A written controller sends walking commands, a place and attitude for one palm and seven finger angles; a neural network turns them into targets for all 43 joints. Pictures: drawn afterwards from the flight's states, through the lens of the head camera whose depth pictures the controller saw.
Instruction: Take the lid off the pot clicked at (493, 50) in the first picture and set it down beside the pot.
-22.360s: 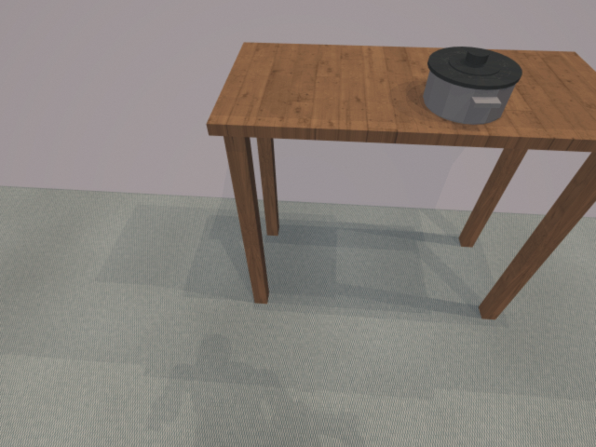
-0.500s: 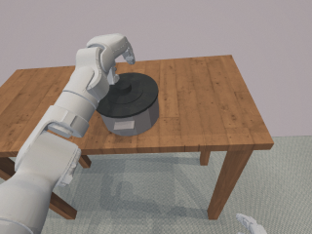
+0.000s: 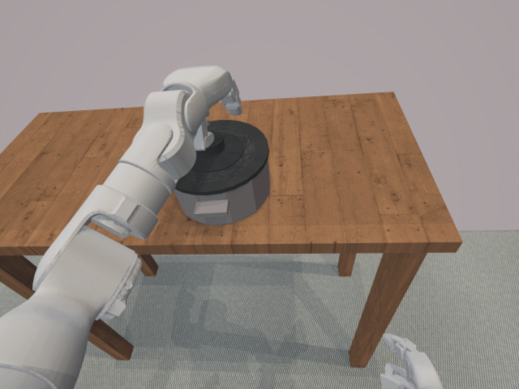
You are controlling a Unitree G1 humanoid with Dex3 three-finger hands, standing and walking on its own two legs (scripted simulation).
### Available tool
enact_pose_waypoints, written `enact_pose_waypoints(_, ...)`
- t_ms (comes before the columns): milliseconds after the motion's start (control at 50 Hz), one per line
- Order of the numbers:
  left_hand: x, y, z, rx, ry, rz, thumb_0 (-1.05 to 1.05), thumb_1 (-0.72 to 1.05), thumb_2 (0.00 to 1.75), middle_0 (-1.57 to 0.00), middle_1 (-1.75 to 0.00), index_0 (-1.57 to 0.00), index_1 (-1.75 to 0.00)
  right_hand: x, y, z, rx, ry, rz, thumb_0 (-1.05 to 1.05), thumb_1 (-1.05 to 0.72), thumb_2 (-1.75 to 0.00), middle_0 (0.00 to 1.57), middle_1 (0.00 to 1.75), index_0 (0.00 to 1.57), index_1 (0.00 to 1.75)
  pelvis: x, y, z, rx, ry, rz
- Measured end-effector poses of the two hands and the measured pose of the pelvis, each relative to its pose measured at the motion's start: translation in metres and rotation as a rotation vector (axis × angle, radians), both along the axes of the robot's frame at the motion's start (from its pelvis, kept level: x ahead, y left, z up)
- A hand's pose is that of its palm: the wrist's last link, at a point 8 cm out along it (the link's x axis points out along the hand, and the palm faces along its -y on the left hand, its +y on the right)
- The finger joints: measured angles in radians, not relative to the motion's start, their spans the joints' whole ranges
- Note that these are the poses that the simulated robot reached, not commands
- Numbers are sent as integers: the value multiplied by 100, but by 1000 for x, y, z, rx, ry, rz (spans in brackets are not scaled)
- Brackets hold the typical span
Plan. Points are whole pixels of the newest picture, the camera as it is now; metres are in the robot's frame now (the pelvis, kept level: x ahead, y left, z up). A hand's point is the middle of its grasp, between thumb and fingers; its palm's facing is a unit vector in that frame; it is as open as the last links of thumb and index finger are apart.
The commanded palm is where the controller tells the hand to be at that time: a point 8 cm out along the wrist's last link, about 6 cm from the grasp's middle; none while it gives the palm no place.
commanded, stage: move the open hand above the knob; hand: left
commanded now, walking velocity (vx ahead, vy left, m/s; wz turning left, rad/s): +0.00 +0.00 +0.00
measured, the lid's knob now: (211, 143) +0.47 +0.10 +0.15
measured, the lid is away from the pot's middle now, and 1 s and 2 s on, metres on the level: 0.01 0.01 0.01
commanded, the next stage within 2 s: lower the open fingers around the knob in 0.46 s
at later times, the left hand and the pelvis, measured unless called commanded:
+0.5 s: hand (193, 119) +0.43 +0.11 +0.23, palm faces -0.13 -0.06 -0.99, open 9.7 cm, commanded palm +0.40 +0.11 +0.29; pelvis +0.00 +0.00 +0.00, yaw +0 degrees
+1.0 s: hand (198, 140) +0.43 +0.11 +0.19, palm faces -0.23 -0.08 -0.97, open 9.8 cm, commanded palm +0.40 +0.11 +0.26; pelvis +0.00 +0.00 +0.00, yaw +0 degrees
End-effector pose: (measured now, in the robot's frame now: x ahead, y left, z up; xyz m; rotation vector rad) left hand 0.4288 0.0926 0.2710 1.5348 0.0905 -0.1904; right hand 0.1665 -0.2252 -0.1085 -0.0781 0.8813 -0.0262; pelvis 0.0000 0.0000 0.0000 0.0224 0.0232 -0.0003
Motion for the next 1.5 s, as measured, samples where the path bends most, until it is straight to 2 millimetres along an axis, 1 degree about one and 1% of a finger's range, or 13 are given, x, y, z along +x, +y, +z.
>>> enact_pose_waypoints(60, 3, 2, 8, -13, -19, 12, 0, -35, 170, -91, -8, -91, -8, 2, -1, 1, -8, -7, 1, 1, -91, -90, 20, 30, 20, 30, 0, -1, 0, 1, 2, -1)
enact_pose_waypoints(140, 5, 12, 15, -27, -33, 60, 0, -35, 170, -91, -8, -91, -8, 1, -5, 1, -7, -3, -4, 1, -91, -90, 20, 30, 20, 30, 3, -3, 0, 3, 5, -7)
enact_pose_waypoints(200, 0, 15, 10, -19, -20, 64, 0, -35, 170, -91, -8, -91, -8, 1, -7, 2, 0, 4, -5, 1, -91, -90, 20, 30, 20, 30, 4, -4, 0, 2, 1, -5)
enact_pose_waypoints(300, -8, 11, -2, -14, 10, 19, 0, -35, 170, -91, -8, -91, -8, 5, -9, 3, -14, -1, 0, 1, -91, -90, 20, 30, 20, 30, 3, -4, 0, 0, -13, 1)
enact_pose_waypoints(380, -11, 8, 8, -13, -29, -8, 0, -35, 170, -91, -8, -91, -8, 10, -8, 5, -17, -23, 6, 1, -91, -90, 20, 30, 20, 30, 1, -3, 0, -1, -14, 3)
enact_pose_waypoints(460, -11, 13, 16, -33, -52, 28, 0, -35, 170, -91, -8, -91, -8, 11, -4, 5, -3, -26, 15, 1, -91, -90, 20, 30, 20, 30, -1, -3, 0, 0, -9, -1)
enact_pose_waypoints(620, -16, 19, -5, -20, 10, 39, 0, -35, 170, -91, -8, -91, -8, 10, 3, 6, 1, -25, 25, 1, -91, -90, 20, 30, 20, 30, -4, -3, -1, -2, -16, 4)
enact_pose_waypoints(780, -11, 20, 0, -38, 9, 41, 0, -35, 170, -91, -8, -91, -8, 2, 1, 4, -13, -13, 13, 1, -91, -90, 20, 30, 20, 30, -5, -1, -1, -5, -6, 7)
enact_pose_waypoints(920, -9, 22, -23, -50, 70, 44, 0, -35, 170, -91, -8, -90, -8, -10, -2, 1, -20, 17, -12, 1, -91, -90, 20, 30, 20, 30, -3, 2, -1, -6, -8, 0)
enact_pose_waypoints(1040, -7, 23, -22, -55, 54, 29, 0, -35, 170, -91, -8, -90, -8, -14, -4, 0, -35, 26, -24, 1, -91, -90, 20, 30, 20, 30, -2, 4, -1, -8, -6, -1)
enact_pose_waypoints(1120, -4, 27, -31, -62, 70, 55, 0, -35, 170, -91, -8, -89, -8, -17, -4, 0, -32, 39, -27, 1, -91, -90, 20, 30, 20, 30, -3, 5, -1, -9, -1, -2)
enact_pose_waypoints(1200, -8, 18, -38, -41, 70, 16, 0, -35, 170, -91, -8, -88, -7, -16, -2, -1, -27, 42, -25, 1, -91, -90, 20, 30, 20, 30, -2, 6, -1, -10, 1, 3)
enact_pose_waypoints(1500, -6, 16, -38, -48, 67, 51, 0, -35, 170, -90, -8, -90, -8, -10, 2, 0, -20, 38, -14, 1, -91, -90, 20, 30, 20, 30, -2, 4, -1, -9, -1, 2)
